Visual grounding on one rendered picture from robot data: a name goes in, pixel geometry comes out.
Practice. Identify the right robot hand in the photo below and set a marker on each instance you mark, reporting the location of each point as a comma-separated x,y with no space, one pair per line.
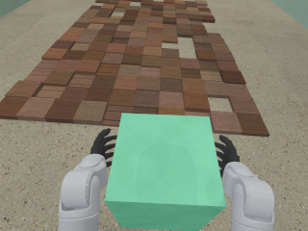
229,153

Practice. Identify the robot right forearm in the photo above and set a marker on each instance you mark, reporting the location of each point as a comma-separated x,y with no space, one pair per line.
253,200

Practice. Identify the left robot hand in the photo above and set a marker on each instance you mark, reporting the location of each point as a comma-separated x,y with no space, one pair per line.
100,148

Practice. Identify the robot left forearm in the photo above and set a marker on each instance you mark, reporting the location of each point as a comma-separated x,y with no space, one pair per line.
79,204

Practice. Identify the carton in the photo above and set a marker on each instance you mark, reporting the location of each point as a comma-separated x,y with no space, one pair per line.
164,173

